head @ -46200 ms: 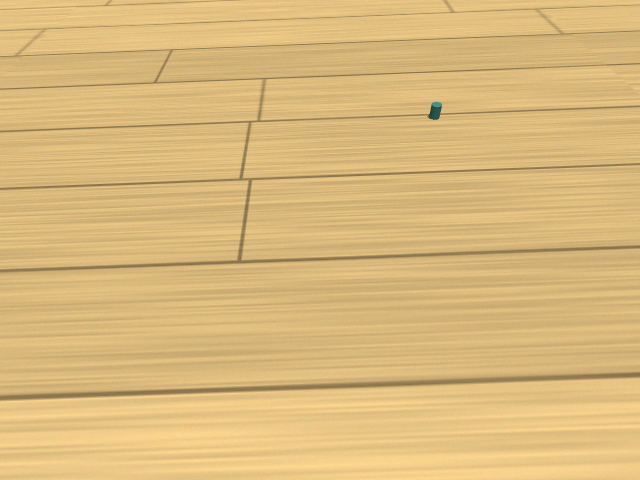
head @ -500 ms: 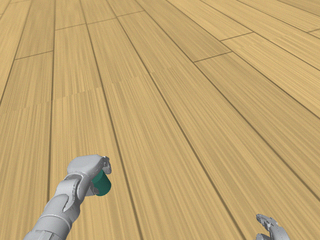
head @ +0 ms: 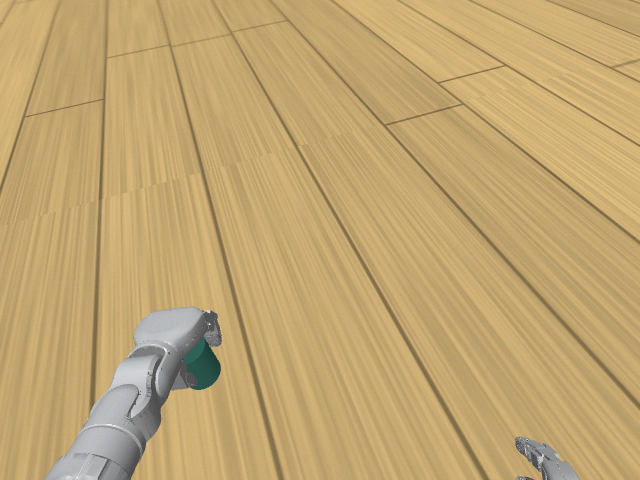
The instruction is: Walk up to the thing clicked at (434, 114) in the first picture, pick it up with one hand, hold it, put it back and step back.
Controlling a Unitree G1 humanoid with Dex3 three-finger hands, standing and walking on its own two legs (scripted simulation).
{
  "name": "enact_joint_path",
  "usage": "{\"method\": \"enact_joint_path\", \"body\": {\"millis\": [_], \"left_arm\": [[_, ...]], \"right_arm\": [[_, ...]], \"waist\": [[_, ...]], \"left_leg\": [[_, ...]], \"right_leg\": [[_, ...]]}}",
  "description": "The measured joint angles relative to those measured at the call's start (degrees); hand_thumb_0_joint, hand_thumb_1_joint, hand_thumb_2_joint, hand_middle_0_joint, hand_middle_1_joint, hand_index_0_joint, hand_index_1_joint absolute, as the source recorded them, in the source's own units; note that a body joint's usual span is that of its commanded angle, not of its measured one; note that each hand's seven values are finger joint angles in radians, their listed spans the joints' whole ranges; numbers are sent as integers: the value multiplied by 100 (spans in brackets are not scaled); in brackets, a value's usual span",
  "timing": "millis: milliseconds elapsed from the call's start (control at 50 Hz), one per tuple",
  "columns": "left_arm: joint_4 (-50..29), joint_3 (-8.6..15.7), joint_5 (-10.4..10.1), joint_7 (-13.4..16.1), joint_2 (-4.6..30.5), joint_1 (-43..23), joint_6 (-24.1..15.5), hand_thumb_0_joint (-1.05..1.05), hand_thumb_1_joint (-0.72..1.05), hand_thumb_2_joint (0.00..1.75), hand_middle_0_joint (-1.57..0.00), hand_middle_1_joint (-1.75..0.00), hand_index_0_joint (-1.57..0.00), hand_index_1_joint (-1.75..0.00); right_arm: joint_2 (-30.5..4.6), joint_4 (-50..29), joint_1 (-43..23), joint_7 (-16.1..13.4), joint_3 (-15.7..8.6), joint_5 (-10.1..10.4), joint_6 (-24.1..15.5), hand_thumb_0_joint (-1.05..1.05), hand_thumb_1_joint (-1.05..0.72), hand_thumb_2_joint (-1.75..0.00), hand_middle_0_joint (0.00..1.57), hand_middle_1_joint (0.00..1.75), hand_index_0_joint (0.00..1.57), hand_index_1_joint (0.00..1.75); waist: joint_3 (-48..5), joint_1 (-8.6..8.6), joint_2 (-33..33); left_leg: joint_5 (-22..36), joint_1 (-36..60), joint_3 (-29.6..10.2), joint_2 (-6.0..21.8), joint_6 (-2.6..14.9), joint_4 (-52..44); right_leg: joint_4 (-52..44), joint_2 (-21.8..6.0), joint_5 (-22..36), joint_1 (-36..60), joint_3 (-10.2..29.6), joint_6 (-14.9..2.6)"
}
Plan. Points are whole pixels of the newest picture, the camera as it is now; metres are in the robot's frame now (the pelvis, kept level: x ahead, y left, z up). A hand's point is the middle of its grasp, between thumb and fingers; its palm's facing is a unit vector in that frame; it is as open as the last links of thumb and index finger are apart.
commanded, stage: crouch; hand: left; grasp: from above
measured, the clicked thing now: (194, 360) +0.32 +0.22 -0.08
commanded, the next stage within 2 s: lower in 2.00 s
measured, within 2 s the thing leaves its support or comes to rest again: neither
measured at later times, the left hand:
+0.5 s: hand (209, 378) +0.34 +0.23 -0.18, palm faces -0.42 +0.05 -0.90, open 8.1 cm
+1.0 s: hand (244, 389) +0.41 +0.23 -0.42, palm faces -0.45 +0.00 -0.89, open 7.9 cm
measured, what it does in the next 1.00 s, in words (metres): lowers itself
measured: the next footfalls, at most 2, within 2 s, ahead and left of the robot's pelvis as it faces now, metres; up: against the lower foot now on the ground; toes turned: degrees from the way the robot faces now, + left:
none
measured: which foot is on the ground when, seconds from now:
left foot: down 0.00-1.00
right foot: down 0.00-1.00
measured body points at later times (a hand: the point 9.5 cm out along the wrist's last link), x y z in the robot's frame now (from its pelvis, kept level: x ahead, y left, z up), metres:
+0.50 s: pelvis -0.03 +0.00 -0.08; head +0.07 +0.02 +0.36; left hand +0.35 +0.23 -0.13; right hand +0.05 -0.29 -0.20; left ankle +0.00 +0.12 -0.74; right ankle +0.03 -0.13 -0.74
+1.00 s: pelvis -0.07 +0.01 -0.28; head +0.15 +0.04 +0.11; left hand +0.43 +0.23 -0.37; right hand -0.04 -0.26 -0.40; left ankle -0.01 +0.12 -0.74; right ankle +0.02 -0.13 -0.74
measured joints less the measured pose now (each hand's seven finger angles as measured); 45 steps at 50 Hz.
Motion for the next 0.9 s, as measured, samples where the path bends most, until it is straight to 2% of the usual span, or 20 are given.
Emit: {"method": "enact_joint_path", "body": {"millis": [140,260,340,440,480,540,620,740,900], "left_arm": [[240,33,87,140,-25,-21,-127,0,25,51,-67,-75,-73,-66],[1017,50,355,705,-97,-332,-356,0,23,54,-67,-75,-74,-67],[1716,77,625,1175,-130,-769,-431,0,23,54,-67,-75,-73,-67],[2454,246,965,1749,-79,-1420,-537,0,23,54,-66,-76,-73,-68],[2743,344,1042,1940,-42,-1711,-518,0,24,53,-66,-76,-73,-68],[3173,486,1044,2153,38,-2148,-424,-1,24,52,-66,-76,-73,-68],[3430,644,997,2208,201,-2577,-338,-1,25,50,-66,-76,-74,-68],[3545,901,992,2132,424,-3009,-294,-1,26,47,-67,-74,-75,-66],[3817,1175,1078,1982,743,-3500,-436,-1,27,43,-69,-72,-77,-64]], "right_arm": [[13,-54,28,17,2,-12,26,1,-90,-90,20,30,20,30],[30,-14,2,76,-12,-108,8,1,-90,-90,20,30,20,30],[2,57,42,178,-69,-211,-64,1,-90,-90,20,30,20,30],[-92,88,203,265,-184,-334,-150,1,-90,-90,20,30,20,30],[-125,107,263,265,-212,-370,-172,1,-90,-90,20,30,20,30],[-141,151,347,247,-224,-418,-219,1,-90,-90,20,30,20,30],[-116,200,469,213,-209,-483,-303,1,-91,-90,20,30,20,30],[-12,250,522,216,-137,-572,-346,1,-91,-90,20,30,20,30],[133,173,375,343,92,-665,-476,1,-91,-90,20,30,20,30]], "waist": [[6,-67,-48],[-9,-155,-170],[-165,-237,-244],[-493,-394,-255],[-594,-478,-239],[-729,-625,-202],[-894,-822,-127],[-1016,-1063,1],[-1015,-1279,80]], "left_leg": [[-8,-87,-9,-10,9,44],[-143,-683,-62,-17,9,506],[-411,-1607,-118,1,3,1288],[-933,-3205,-190,36,0,2736],[-1126,-3832,-210,45,5,3302],[-1366,-4734,-239,51,18,4070],[-1642,-5882,-279,49,35,5020],[-1961,-7291,-314,25,71,6231],[-2212,-8733,-374,-21,99,7435]], "right_leg": [[34,-10,-7,-77,-7,9],[443,-22,-131,-630,-49,10],[1138,-9,-362,-1501,-85,7],[2483,20,-830,-3047,-118,35],[3021,29,-1005,-3664,-122,50],[3755,38,-1223,-4553,-127,53],[4662,42,-1472,-5684,-135,59],[5835,32,-1765,-7079,-126,80],[7002,8,-2007,-8492,-136,98]]}}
